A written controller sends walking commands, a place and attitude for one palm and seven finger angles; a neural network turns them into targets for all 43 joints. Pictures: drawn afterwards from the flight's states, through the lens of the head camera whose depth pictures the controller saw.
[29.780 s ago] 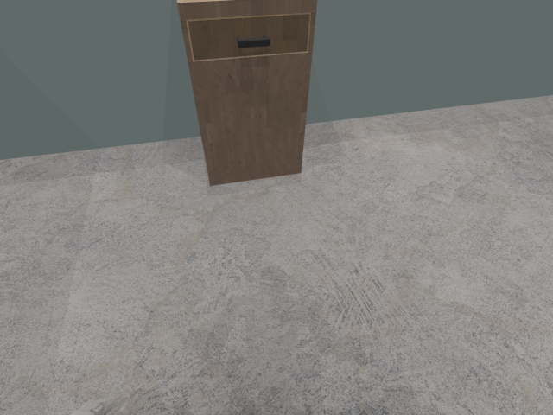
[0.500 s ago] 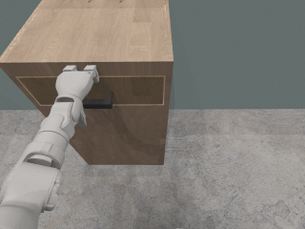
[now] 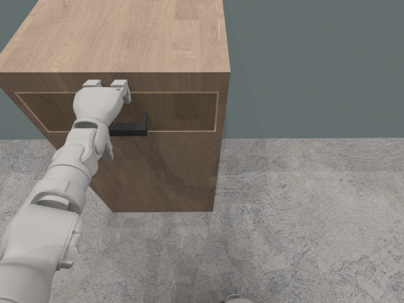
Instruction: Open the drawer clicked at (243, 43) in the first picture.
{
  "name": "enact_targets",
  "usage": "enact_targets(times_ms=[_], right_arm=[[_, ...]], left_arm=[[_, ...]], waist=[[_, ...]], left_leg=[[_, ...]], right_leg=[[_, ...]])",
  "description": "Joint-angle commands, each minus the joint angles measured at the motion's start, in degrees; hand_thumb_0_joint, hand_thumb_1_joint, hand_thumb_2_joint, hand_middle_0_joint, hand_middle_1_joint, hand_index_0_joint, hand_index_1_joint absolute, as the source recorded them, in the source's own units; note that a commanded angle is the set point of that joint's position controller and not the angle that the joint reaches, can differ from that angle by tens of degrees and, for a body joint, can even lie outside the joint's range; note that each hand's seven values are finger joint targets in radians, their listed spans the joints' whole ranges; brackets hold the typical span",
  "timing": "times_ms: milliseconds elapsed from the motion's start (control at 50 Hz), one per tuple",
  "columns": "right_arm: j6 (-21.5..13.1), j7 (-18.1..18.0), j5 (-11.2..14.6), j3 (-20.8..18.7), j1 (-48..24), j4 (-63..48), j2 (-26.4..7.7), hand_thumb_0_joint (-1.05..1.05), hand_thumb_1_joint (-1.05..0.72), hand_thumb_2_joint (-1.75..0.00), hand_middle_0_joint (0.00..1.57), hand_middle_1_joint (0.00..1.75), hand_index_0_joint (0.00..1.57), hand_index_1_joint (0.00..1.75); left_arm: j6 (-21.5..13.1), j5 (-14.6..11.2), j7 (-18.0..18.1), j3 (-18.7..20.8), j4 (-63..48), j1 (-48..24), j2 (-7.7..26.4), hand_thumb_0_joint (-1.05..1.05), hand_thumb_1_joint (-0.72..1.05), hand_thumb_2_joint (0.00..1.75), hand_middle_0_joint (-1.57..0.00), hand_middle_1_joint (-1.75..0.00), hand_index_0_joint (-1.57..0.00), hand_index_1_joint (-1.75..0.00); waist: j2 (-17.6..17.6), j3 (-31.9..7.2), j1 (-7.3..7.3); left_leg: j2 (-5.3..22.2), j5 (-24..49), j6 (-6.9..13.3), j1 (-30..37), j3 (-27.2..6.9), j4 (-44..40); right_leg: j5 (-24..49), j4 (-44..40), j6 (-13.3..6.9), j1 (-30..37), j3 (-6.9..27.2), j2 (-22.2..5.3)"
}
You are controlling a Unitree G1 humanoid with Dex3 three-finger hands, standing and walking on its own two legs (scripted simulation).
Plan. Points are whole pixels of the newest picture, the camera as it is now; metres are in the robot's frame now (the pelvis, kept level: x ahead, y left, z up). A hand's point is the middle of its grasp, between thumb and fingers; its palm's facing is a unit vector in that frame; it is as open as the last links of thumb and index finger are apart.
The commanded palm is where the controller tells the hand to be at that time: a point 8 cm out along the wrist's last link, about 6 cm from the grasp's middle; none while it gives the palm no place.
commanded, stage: re-aim the fingers above the handle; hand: left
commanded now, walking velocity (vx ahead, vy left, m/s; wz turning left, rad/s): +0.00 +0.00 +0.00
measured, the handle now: (123, 122) +0.53 +0.17 -0.01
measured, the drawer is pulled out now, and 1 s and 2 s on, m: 0.00 0.00 0.00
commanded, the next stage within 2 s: lower the fingers behind the handle in 1.12 s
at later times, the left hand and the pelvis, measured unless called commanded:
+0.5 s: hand (110, 121) +0.48 +0.18 +0.05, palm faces -0.04 +0.01 -1.00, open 13.7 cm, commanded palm +0.47 +0.16 +0.11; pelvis -0.01 +0.01 +0.00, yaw +1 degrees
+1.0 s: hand (114, 121) +0.48 +0.17 +0.05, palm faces -0.03 +0.01 -1.00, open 13.6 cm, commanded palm +0.47 +0.15 +0.11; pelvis +0.00 +0.00 +0.00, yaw +1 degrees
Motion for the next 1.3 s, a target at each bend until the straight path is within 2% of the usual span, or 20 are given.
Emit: enact_targets(times_ms=[0,40,100,220,260,300,340,460,520,560,600,700,780,920,1020,1120,1140,1180,1240,1280], right_arm=[[-1.33,-0.18,-0.20,-2.84,5.67,-3.72,-8.54,0.00,-0.90,-0.90,0.20,0.30,0.20,0.30],[-1.31,-0.02,-0.14,-2.98,5.84,-3.54,-8.49,0.00,-0.90,-0.90,0.20,0.30,0.20,0.30],[-1.72,0.60,-0.18,-3.23,5.95,-3.34,-8.02,0.00,-0.90,-0.90,0.20,0.30,0.20,0.30],[-1.74,0.33,-0.37,-3.08,6.54,-2.74,-8.46,0.00,-0.90,-0.90,0.20,0.30,0.20,0.30],[-1.68,0.30,-0.45,-3.12,6.26,-2.91,-8.20,0.00,-0.90,-0.90,0.20,0.30,0.20,0.30],[-1.76,0.37,-0.49,-3.09,6.27,-2.92,-8.29,0.00,-0.90,-0.90,0.20,0.30,0.20,0.30],[-1.95,0.45,-0.56,-3.10,6.22,-2.80,-8.09,0.00,-0.90,-0.90,0.20,0.30,0.20,0.30],[-2.06,0.58,-0.87,-3.33,6.47,-3.01,-8.05,0.00,-0.90,-0.90,0.20,0.30,0.20,0.30],[-2.14,0.72,-0.78,-3.29,6.59,-2.67,-7.99,0.00,-0.90,-0.90,0.20,0.30,0.20,0.30],[-2.00,0.63,-0.81,-3.11,6.53,-2.66,-8.33,0.00,-0.90,-0.90,0.20,0.30,0.20,0.30],[-1.97,0.81,-0.88,-3.38,6.53,-2.97,-8.00,0.00,-0.90,-0.90,0.20,0.30,0.20,0.30],[-1.82,1.08,-0.73,-3.40,6.36,-2.73,-7.81,0.00,-0.90,-0.90,0.20,0.30,0.20,0.30],[-1.44,1.03,-0.64,-3.25,6.27,-2.76,-7.83,0.00,-0.90,-0.90,0.20,0.30,0.20,0.30],[-1.29,1.20,-0.89,-3.66,5.74,-2.87,-7.45,0.00,-0.90,-0.90,0.20,0.30,0.20,0.30],[-1.11,1.04,-0.83,-3.40,5.09,-3.14,-7.24,0.00,-0.90,-0.90,0.20,0.30,0.20,0.30],[-1.10,0.91,-0.85,-3.09,4.96,-3.52,-7.16,0.00,-0.90,-0.90,0.20,0.30,0.20,0.30],[-0.96,0.83,-0.70,-3.01,4.86,-3.48,-7.35,0.00,-0.90,-0.90,0.20,0.30,0.20,0.30],[-1.03,0.85,-0.59,-3.00,4.79,-3.73,-7.14,0.00,-0.90,-0.90,0.20,0.30,0.20,0.30],[-1.02,0.91,-0.55,-3.17,5.02,-3.32,-7.44,0.00,-0.90,-0.90,0.20,0.30,0.20,0.30],[-0.92,0.91,-0.54,-3.01,5.06,-3.12,-7.35,0.00,-0.90,-0.90,0.20,0.30,0.20,0.30]], left_arm=[[2.96,-0.56,2.92,4.27,-9.69,-31.39,15.02,0.00,-0.50,0.30,-0.30,-1.20,-0.30,-1.20],[3.64,-0.52,3.13,2.25,-9.22,-32.18,12.71,0.00,-0.50,0.30,-0.30,-1.20,-0.30,-1.20],[4.41,-1.36,2.94,-3.33,-9.37,-33.90,4.52,0.00,-0.50,0.30,-0.30,-1.20,-0.30,-1.20],[5.41,-1.46,2.01,-2.22,-8.01,-35.78,6.48,0.00,-0.50,0.30,-0.30,-1.20,-0.30,-1.20],[5.33,-1.53,1.44,-3.81,-8.11,-34.67,4.11,0.00,-0.50,0.30,-0.30,-1.20,-0.30,-1.20],[4.77,-1.98,1.03,-3.33,-8.09,-35.15,4.42,0.00,-0.50,0.30,-0.30,-1.20,-0.30,-1.20],[4.33,-2.31,0.81,-5.73,-8.86,-35.44,1.19,0.00,-0.50,0.30,-0.30,-1.20,-0.30,-1.20],[3.14,-2.35,0.68,-4.88,-9.52,-33.03,1.50,0.00,-0.50,0.30,-0.30,-1.20,-0.30,-1.20],[2.86,-2.78,0.96,-5.50,-9.84,-34.71,0.73,0.00,-0.50,0.30,-0.30,-1.20,-0.30,-1.20],[3.17,-2.49,1.59,-2.90,-9.91,-34.55,4.04,0.00,-0.50,0.30,-0.30,-1.20,-0.30,-1.20],[3.11,-2.53,1.72,-3.54,-10.95,-34.89,2.97,0.00,-0.50,0.30,-0.30,-1.20,-0.30,-1.20],[4.05,-2.60,2.04,-5.14,-10.23,-34.95,0.67,0.00,-0.50,0.30,-0.30,-1.20,-0.30,-1.20],[5.09,-1.96,2.25,-3.75,-9.70,-33.79,2.95,0.00,-0.50,0.30,-0.30,-1.20,-0.30,-1.20],[4.47,-2.52,1.50,-7.46,-13.00,-35.06,-2.13,0.00,-0.50,0.30,-0.30,-1.20,-0.30,-1.20],[4.28,-2.99,1.13,-6.01,-12.01,-32.50,-0.73,0.00,-0.50,0.30,-0.30,-1.20,-0.30,-1.20],[4.22,-2.25,2.36,-3.11,-12.08,-31.80,2.45,0.00,-0.50,0.30,-0.30,-1.20,-0.30,-1.20],[4.47,-1.98,2.68,-1.27,-11.38,-30.98,4.77,0.00,-0.50,0.30,-0.30,-1.20,-0.30,-1.20],[4.77,-1.92,2.84,-3.65,-11.83,-32.04,2.22,0.00,-0.50,0.30,-0.30,-1.20,-0.30,-1.20],[5.18,-1.60,3.20,-1.32,-9.98,-29.84,4.55,0.00,-0.50,0.30,-0.30,-1.20,-0.30,-1.20],[5.83,-1.34,3.26,-3.51,-8.64,-30.37,2.27,0.00,-0.50,0.30,-0.30,-1.20,-0.30,-1.20]], waist=[[0.23,-22.45,-1.71],[0.38,-21.95,-2.57],[0.45,-20.79,-3.83],[-0.56,-22.12,-3.91],[-0.39,-21.94,-3.94],[0.14,-20.93,-3.94],[0.14,-19.93,-4.50],[-0.18,-21.96,-3.48],[-0.62,-20.02,-4.18],[-0.82,-20.89,-3.60],[0.46,-22.80,-3.40],[-0.82,-21.08,-4.05],[-0.24,-21.83,-3.57],[0.62,-23.30,-4.05],[-0.18,-21.59,-3.40],[-0.40,-22.29,-2.31],[-1.64,-22.16,-2.12],[-2.13,-22.06,-2.76],[-2.09,-22.18,-2.21],[-3.47,-20.45,-3.21]], left_leg=[[-0.06,16.53,0.03,10.08,0.01,-3.26],[0.04,16.03,0.08,11.08,-0.18,-3.10],[0.45,15.62,-0.18,13.23,-0.96,-3.50],[0.43,14.12,0.04,13.15,-1.42,-3.65],[0.45,14.79,-0.05,13.87,-1.42,-3.44],[0.62,14.68,-0.24,13.82,-1.86,-3.54],[0.74,14.05,-0.16,14.39,-2.05,-3.46],[0.74,16.17,-0.36,14.72,-2.23,-2.67],[0.67,14.86,-0.24,13.30,-2.21,-2.85],[0.59,14.80,-0.19,12.69,-2.05,-2.90],[0.43,17.11,-0.29,13.91,-1.92,-2.40],[0.67,16.87,-0.34,13.82,-2.07,-2.53],[0.37,16.67,-0.19,13.33,-1.54,-2.49],[0.78,20.02,-0.51,16.87,-2.11,-2.10],[0.36,18.25,-0.19,14.79,-1.57,-2.45],[0.06,18.74,-0.08,13.15,-1.06,-2.56],[0.05,17.84,0.00,12.26,-0.81,-2.56],[0.02,17.33,-0.01,12.07,-0.77,-2.90],[-0.01,17.91,0.00,11.77,-0.45,-2.64],[-0.05,16.44,0.06,10.67,-0.40,-2.82]], right_leg=[[13.94,-4.02,-0.33,12.93,0.12,-0.27],[12.95,-4.14,-0.24,11.16,-0.01,-0.06],[10.52,-4.77,-0.47,8.20,-0.73,0.15],[9.52,-4.60,-0.35,8.43,-0.53,0.01],[9.83,-4.55,-0.41,7.94,-0.75,0.04],[9.00,-4.44,-0.66,7.19,-1.06,0.10],[8.26,-4.48,-0.55,5.59,-1.19,0.15],[9.55,-3.66,-0.69,6.49,-1.17,0.25],[9.05,-3.86,-0.58,6.03,-1.07,0.18],[9.56,-3.61,-0.61,7.07,-0.89,0.12],[11.20,-3.39,-0.85,7.90,-0.92,0.14],[10.51,-3.60,-0.73,6.72,-1.33,0.26],[11.64,-3.62,-0.62,8.23,-0.81,0.13],[12.61,-3.44,-0.57,7.00,-1.20,0.22],[13.08,-3.82,-0.62,8.98,-0.80,0.06],[14.70,-3.30,-0.70,11.19,-0.56,-0.01],[14.83,-3.48,-0.57,11.98,-0.23,-0.05],[14.58,-3.71,-0.38,11.96,-0.30,-0.15],[15.47,-3.60,-0.39,12.27,-0.03,-0.18],[14.65,-4.02,-0.24,11.39,-0.15,-0.23]])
